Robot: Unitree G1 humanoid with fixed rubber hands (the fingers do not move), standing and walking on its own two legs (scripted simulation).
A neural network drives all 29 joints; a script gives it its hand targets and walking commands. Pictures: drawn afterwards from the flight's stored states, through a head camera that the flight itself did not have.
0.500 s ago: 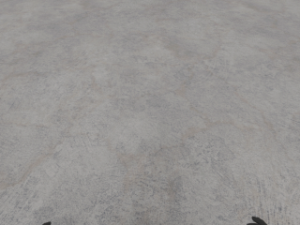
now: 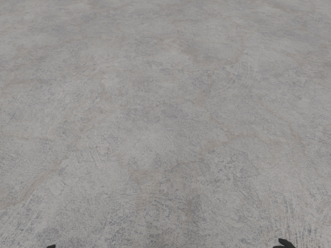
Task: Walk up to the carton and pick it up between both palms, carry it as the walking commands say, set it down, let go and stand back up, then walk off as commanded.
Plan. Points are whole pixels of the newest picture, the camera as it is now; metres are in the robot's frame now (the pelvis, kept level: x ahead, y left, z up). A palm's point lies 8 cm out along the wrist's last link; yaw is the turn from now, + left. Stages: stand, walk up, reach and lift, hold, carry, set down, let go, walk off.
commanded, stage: stand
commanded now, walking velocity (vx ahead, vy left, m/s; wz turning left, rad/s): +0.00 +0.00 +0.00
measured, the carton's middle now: out of the picture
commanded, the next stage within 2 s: walk up in 0.10 s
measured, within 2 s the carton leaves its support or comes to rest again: neither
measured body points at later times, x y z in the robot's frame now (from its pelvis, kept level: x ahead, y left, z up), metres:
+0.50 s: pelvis -0.01 +0.01 -0.02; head +0.02 +0.02 +0.43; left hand +0.07 +0.32 -0.14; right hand +0.11 -0.27 -0.14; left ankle -0.02 +0.12 -0.71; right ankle +0.00 -0.12 -0.75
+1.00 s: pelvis -0.03 +0.03 -0.01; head +0.00 +0.04 +0.43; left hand -0.02 +0.34 -0.13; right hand +0.18 -0.19 -0.13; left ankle -0.01 +0.13 -0.74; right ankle +0.01 -0.10 -0.75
